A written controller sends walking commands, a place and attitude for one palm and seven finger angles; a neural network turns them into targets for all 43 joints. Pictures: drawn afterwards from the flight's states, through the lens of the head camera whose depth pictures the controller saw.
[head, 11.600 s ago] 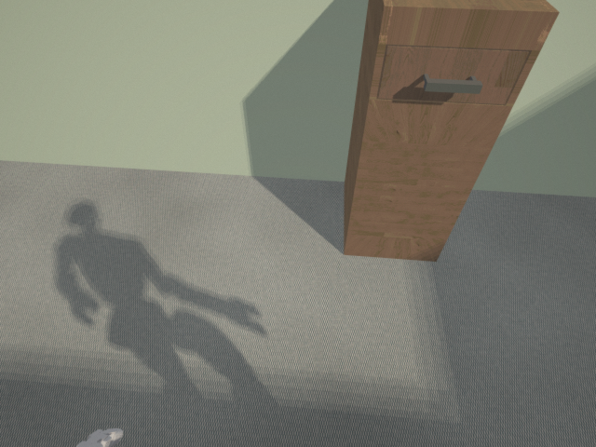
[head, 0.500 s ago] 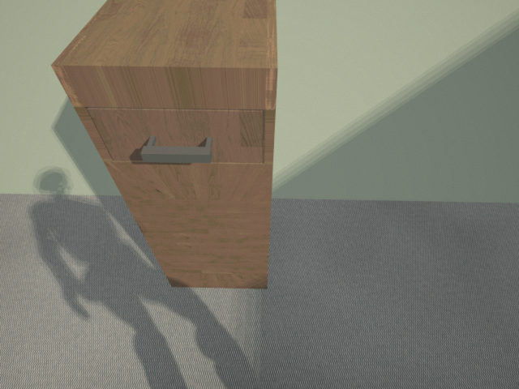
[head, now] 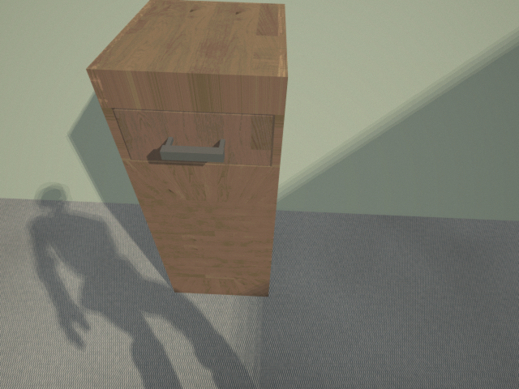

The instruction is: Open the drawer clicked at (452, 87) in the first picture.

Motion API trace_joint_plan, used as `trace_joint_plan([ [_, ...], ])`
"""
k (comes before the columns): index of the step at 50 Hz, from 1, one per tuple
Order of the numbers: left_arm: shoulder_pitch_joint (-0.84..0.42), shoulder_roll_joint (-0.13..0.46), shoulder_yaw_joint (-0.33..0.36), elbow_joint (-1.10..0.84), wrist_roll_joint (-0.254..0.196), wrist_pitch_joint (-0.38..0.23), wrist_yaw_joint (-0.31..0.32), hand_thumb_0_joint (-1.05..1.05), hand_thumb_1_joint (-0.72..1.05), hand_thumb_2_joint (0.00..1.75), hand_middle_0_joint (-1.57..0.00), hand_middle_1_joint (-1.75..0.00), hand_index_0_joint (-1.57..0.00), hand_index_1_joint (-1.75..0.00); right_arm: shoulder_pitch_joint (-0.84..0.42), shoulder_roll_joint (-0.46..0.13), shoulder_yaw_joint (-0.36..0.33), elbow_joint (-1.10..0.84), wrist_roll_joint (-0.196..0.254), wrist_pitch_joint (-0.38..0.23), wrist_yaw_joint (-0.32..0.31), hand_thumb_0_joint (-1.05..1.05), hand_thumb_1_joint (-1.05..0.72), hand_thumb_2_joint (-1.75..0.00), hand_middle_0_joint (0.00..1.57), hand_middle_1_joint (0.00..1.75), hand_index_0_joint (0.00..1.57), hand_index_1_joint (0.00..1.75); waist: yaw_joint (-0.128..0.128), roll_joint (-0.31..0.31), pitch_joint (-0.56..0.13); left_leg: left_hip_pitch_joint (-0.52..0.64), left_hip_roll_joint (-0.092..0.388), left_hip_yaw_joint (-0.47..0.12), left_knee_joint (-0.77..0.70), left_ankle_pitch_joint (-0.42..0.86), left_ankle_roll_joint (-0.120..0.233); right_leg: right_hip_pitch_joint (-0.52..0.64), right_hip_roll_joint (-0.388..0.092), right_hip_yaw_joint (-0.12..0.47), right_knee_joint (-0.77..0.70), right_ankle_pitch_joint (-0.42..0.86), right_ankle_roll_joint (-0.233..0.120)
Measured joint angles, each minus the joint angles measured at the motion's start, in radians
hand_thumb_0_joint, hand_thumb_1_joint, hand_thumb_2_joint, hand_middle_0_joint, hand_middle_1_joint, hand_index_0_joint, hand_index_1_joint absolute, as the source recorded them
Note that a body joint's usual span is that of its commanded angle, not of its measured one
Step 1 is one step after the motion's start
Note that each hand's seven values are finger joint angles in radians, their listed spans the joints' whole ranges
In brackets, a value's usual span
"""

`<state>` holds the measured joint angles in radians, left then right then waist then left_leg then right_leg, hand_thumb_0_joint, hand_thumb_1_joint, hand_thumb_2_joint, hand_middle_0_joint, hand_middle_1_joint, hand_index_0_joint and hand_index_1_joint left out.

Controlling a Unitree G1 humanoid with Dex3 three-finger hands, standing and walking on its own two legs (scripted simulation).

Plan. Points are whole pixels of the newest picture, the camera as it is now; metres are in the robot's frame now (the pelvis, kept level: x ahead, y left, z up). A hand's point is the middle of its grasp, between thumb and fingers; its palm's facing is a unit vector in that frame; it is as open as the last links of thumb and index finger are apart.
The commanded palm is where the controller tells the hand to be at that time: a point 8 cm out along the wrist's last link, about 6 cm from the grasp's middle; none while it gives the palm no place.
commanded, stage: shuffle to correct the standing spot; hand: left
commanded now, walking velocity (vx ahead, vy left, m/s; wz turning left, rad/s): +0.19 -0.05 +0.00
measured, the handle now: (194, 147) +0.59 +0.19 +0.03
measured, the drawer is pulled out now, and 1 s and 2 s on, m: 0.00 0.00 0.00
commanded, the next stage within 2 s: come to a stop and stand still in 0.24 s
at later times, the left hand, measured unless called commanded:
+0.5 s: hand out of the picture +0.06 +0.15 -0.18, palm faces +0.04 -0.99 -0.13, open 7.3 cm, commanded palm none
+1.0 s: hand out of the picture +0.11 +0.19 -0.17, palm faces +0.11 -0.97 -0.20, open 7.2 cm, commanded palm none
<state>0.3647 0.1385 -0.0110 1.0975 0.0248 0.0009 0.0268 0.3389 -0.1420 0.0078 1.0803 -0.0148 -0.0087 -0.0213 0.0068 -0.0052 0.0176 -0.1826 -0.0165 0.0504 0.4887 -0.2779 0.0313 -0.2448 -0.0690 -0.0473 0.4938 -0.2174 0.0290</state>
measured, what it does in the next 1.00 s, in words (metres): steps on the spot: right foot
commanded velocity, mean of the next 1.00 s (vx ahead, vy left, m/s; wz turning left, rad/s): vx -0.01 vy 0.00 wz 0.00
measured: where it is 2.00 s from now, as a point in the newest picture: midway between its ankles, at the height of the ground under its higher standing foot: outside the picture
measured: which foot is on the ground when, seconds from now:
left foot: down 0.00-1.00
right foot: down 0.00-0.36, up 0.38-0.54, down 0.56-0.80, up 0.82-1.00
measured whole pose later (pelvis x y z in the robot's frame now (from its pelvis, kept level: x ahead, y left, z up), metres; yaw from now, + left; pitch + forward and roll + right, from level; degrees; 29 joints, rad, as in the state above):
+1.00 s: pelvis +0.07 +0.01 +0.00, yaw +3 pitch +0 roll +1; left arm 0.20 0.16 0.04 1.00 0.02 0.03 0.04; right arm 0.23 -0.15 -0.03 1.03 -0.03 -0.01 -0.05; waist 0.01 -0.02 0.05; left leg -0.22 -0.02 0.10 0.47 -0.26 0.06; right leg -0.27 -0.05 -0.04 0.67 -0.39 0.01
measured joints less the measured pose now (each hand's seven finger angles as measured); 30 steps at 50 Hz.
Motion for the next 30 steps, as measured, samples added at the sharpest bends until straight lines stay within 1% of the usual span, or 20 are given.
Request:
trace_joint_plan([
  [6,0.038,-0.009,0.013,0.002,0.008,0.002,-0.010,0.00,0.91,0.90,-0.19,-0.30,-0.20,-0.30,0.033,0.003,-0.009,0.014,-0.008,0.008,0.004,0.01,-0.91,-0.90,0.20,0.30,0.20,0.30,-0.002,0.008,-0.018,-0.013,0.015,-0.006,0.039,-0.041,-0.001,-0.016,0.017,-0.002,0.052,-0.085,-0.025],
  [9,0.051,-0.013,0.021,-0.002,0.007,-0.007,-0.015,0.00,0.91,0.90,-0.19,-0.30,-0.20,-0.30,0.046,0.002,-0.013,0.017,-0.009,0.005,0.004,0.01,-0.91,-0.90,0.20,0.30,0.20,0.30,-0.001,0.008,-0.022,-0.021,0.021,-0.011,0.067,-0.065,-0.005,-0.021,0.025,-0.001,0.070,-0.082,-0.031],
  [11,0.055,-0.017,0.026,-0.003,0.005,-0.016,-0.016,0.00,0.91,0.90,-0.19,-0.30,-0.20,-0.30,0.051,0.002,-0.015,0.017,-0.008,-0.001,0.003,0.01,-0.91,-0.90,0.20,0.30,0.20,0.30,-0.001,0.010,-0.019,-0.031,0.025,-0.019,0.098,-0.088,-0.006,-0.022,0.028,-0.007,0.084,-0.078,-0.027],
  [13,0.058,-0.024,0.030,-0.003,0.002,-0.025,-0.014,0.00,0.91,0.90,-0.19,-0.30,-0.20,-0.30,0.053,0.000,-0.016,0.018,-0.008,-0.005,0.004,0.01,-0.91,-0.90,0.20,0.30,0.20,0.30,0.001,0.017,-0.019,-0.047,0.033,-0.028,0.141,-0.118,0.008,-0.018,0.034,-0.020,0.096,-0.103,-0.023],
  [15,0.063,-0.029,0.035,-0.002,0.001,-0.031,-0.011,0.00,0.91,0.90,-0.19,-0.30,-0.20,-0.30,0.050,0.000,-0.017,0.020,-0.007,-0.008,0.005,0.01,-0.91,-0.90,0.20,0.30,0.20,0.30,0.001,0.016,-0.020,-0.061,0.040,-0.017,0.169,-0.133,0.017,-0.009,0.036,-0.034,0.100,-0.124,-0.021],
  [16,0.066,-0.030,0.036,-0.001,0.001,-0.032,-0.010,0.00,0.91,0.90,-0.19,-0.30,-0.20,-0.30,0.046,0.001,-0.017,0.019,-0.006,-0.012,0.005,0.01,-0.91,-0.90,0.20,0.30,0.20,0.30,0.002,0.010,-0.021,-0.056,0.041,-0.012,0.164,-0.138,0.015,-0.003,0.034,-0.036,0.104,-0.133,-0.019],
  [17,0.068,-0.029,0.038,0.003,0.001,-0.031,-0.010,0.00,0.91,0.90,-0.19,-0.30,-0.20,-0.30,0.039,0.005,-0.016,0.021,-0.006,-0.017,0.005,0.01,-0.91,-0.90,0.20,0.29,0.20,0.30,0.004,-0.004,-0.021,-0.043,0.035,-0.005,0.154,-0.142,0.004,-0.001,0.027,-0.030,0.112,-0.144,-0.018],
  [18,0.071,-0.027,0.038,0.008,0.001,-0.028,-0.010,0.00,0.91,0.90,-0.19,-0.30,-0.20,-0.30,0.035,0.010,-0.015,0.020,-0.006,-0.028,0.004,0.01,-0.91,-0.90,0.19,0.29,0.20,0.30,0.005,-0.020,-0.023,-0.030,0.027,0.006,0.142,-0.146,-0.003,-0.005,0.019,-0.020,0.129,-0.157,-0.028],
  [19,0.070,-0.028,0.037,0.016,0.001,-0.023,-0.011,0.00,0.91,0.90,-0.19,-0.30,-0.20,-0.30,0.032,0.012,-0.014,0.016,-0.007,-0.042,0.001,0.01,-0.91,-0.90,0.19,0.29,0.20,0.30,0.003,-0.027,-0.026,-0.019,0.024,0.014,0.133,-0.150,-0.003,-0.021,0.017,-0.018,0.176,-0.171,-0.038],
  [21,0.054,-0.032,0.032,0.028,0.003,-0.011,-0.010,0.00,0.91,0.90,-0.19,-0.30,-0.20,-0.30,0.031,0.017,-0.010,0.010,-0.012,-0.065,-0.013,0.01,-0.91,-0.90,0.19,0.29,0.20,0.30,-0.009,-0.021,-0.024,0.011,0.027,0.024,0.103,-0.150,0.006,-0.073,0.028,-0.020,0.328,-0.258,-0.051],
  [22,0.039,-0.033,0.031,0.029,0.002,-0.007,-0.009,0.00,0.91,0.90,-0.19,-0.30,-0.20,-0.30,0.032,0.021,-0.007,0.008,-0.013,-0.070,-0.020,0.01,-0.91,-0.90,0.19,0.29,0.20,0.30,-0.018,-0.014,-0.019,0.028,0.030,0.024,0.081,-0.144,0.007,-0.096,0.032,-0.027,0.377,-0.288,-0.054],
  [23,0.019,-0.033,0.032,0.025,0.000,-0.005,-0.009,0.00,0.91,0.90,-0.19,-0.30,-0.20,-0.30,0.034,0.025,-0.004,0.007,-0.015,-0.071,-0.025,0.01,-0.91,-0.90,0.19,0.29,0.20,0.30,-0.026,-0.007,-0.011,0.044,0.031,0.021,0.059,-0.135,0.007,-0.112,0.033,-0.036,0.390,-0.299,-0.056],
  [24,-0.005,-0.032,0.033,0.016,-0.003,-0.005,-0.008,0.00,0.91,0.90,-0.19,-0.30,-0.20,-0.30,0.035,0.029,0.000,0.008,-0.015,-0.068,-0.028,0.01,-0.91,-0.90,0.19,0.29,0.20,0.30,-0.032,0.000,-0.001,0.058,0.032,0.017,0.038,-0.125,0.006,-0.119,0.032,-0.045,0.364,-0.283,-0.054],
  [25,-0.030,-0.029,0.033,0.005,-0.003,-0.007,-0.006,0.00,0.91,0.90,-0.19,-0.30,-0.20,-0.30,0.036,0.034,0.003,0.011,-0.014,-0.064,-0.031,0.00,-0.91,-0.90,0.19,0.29,0.20,0.30,-0.034,0.005,0.011,0.069,0.031,0.013,0.023,-0.115,0.003,-0.116,0.031,-0.053,0.302,-0.232,-0.050],
  [26,-0.051,-0.018,0.034,-0.001,0.003,-0.005,0.003,0.02,0.93,0.90,-0.20,-0.30,-0.20,-0.30,0.035,0.039,0.006,0.016,-0.010,-0.057,-0.032,0.00,-0.91,-0.90,0.19,0.29,0.20,0.30,-0.031,0.007,0.024,0.078,0.030,0.013,0.019,-0.109,0.000,-0.103,0.031,-0.057,0.215,-0.145,-0.043],
  [27,-0.063,-0.003,0.037,-0.013,0.000,-0.010,0.005,0.03,0.94,0.90,-0.20,-0.30,-0.20,-0.30,0.037,0.046,0.007,0.019,-0.003,-0.050,-0.032,0.00,-0.91,-0.90,0.20,0.29,0.20,0.30,-0.027,0.003,0.035,0.080,0.024,0.015,0.028,-0.109,-0.004,-0.087,0.026,-0.057,0.130,-0.028,-0.039],
  [28,-0.071,0.012,0.041,-0.027,-0.003,-0.019,0.005,0.03,0.95,0.90,-0.20,-0.30,-0.20,-0.30,0.041,0.052,0.006,0.021,0.003,-0.043,-0.031,0.00,-0.90,-0.90,0.20,0.30,0.20,0.30,-0.023,-0.004,0.041,0.076,0.017,0.016,0.049,-0.117,-0.009,-0.076,0.019,-0.054,0.095,0.053,-0.042],
  [30,-0.092,0.026,0.044,-0.041,-0.008,-0.029,0.008,0.03,0.95,0.90,-0.20,-0.30,-0.20,-0.30,0.036,0.049,-0.006,0.027,0.013,-0.025,-0.029,0.01,-0.90,-0.90,0.20,0.30,0.20,0.30,-0.021,0.014,0.045,0.047,0.020,0.004,0.110,-0.141,-0.015,-0.077,0.017,-0.064,0.116,-0.021,-0.047],
])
